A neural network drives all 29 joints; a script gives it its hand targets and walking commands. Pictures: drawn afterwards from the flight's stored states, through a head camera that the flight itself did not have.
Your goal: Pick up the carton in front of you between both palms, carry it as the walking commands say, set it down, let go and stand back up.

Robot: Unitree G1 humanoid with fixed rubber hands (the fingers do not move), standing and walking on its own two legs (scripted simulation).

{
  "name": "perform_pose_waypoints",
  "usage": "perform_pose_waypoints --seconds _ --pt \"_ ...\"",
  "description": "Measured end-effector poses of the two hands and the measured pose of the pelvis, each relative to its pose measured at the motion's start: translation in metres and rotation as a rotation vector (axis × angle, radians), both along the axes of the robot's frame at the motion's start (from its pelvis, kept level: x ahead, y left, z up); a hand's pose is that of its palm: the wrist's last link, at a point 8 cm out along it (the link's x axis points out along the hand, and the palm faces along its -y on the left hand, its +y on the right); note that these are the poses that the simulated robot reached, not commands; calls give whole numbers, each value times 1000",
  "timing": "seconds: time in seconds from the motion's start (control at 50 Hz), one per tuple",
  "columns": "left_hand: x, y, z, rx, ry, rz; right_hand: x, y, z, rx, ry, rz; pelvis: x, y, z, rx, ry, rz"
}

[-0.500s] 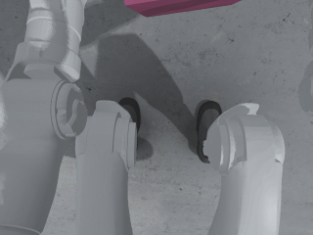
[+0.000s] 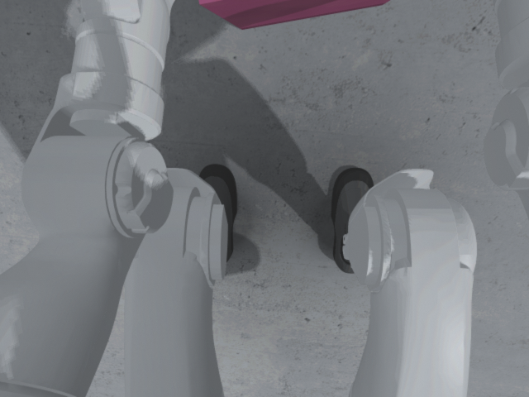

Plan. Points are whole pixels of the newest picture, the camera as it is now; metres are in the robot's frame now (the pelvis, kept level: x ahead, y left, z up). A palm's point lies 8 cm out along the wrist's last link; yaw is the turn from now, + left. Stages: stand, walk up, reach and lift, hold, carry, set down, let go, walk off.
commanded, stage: reach and lift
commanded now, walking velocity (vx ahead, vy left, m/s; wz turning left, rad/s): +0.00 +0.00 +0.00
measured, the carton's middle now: out of the picture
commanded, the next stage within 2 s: none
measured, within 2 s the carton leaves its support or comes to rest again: leaves its support in 0.28 s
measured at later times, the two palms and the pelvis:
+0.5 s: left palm out of the picture +0.54 +0.11 -0.07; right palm out of the picture +0.55 -0.19 -0.07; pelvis +0.01 +0.01 +0.03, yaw -2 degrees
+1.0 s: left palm out of the picture +0.51 +0.12 +0.08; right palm out of the picture +0.50 -0.18 +0.08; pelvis +0.01 +0.01 +0.14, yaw -4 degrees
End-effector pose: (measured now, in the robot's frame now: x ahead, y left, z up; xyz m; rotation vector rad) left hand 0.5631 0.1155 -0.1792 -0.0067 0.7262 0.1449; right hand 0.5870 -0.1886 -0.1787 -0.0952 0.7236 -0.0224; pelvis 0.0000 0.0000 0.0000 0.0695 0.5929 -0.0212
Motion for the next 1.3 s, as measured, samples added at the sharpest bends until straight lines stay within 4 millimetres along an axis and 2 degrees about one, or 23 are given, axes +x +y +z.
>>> perform_pose_waypoints --seconds 0.22,0.32,0.38,0.44,0.54,0.62,0.7,0.86,1.02,1.3 --pt "8 5 3 -13 23 -5 -3 3 -1 51 14 16 11 -1 -11 -12 24 9" --pt "5 0 16 -3 18 23 -11 3 9 19 12 -23 15 1 -7 -14 60 5" --pt "-2 -4 37 -11 -3 38 -17 2 32 13 -6 -58 16 2 0 -13 83 -2" --pt "-10 -6 69 -19 -32 40 -24 0 68 27 -33 -74 14 4 11 -12 107 -11" --pt "-24 -8 127 -32 -43 31 -40 -3 129 48 -42 -103 7 8 38 -12 141 -29" --pt "-36 -8 160 -27 -22 20 -54 -2 164 40 -21 -105 -1 11 62 -13 159 -36" --pt "-45 -6 184 -15 -17 13 -63 0 188 36 -16 -105 -6 11 81 -14 168 -38" --pt "-51 -2 220 -12 -37 8 -73 3 221 49 -35 -119 -6 12 109 -20 182 -39" --pt "-58 0 266 -11 -43 -3 -87 5 262 61 -41 -141 7 11 141 -22 166 -44" --pt "-85 6 360 -15 -31 -19 -120 11 356 69 -29 -171 34 11 218 -38 49 -47"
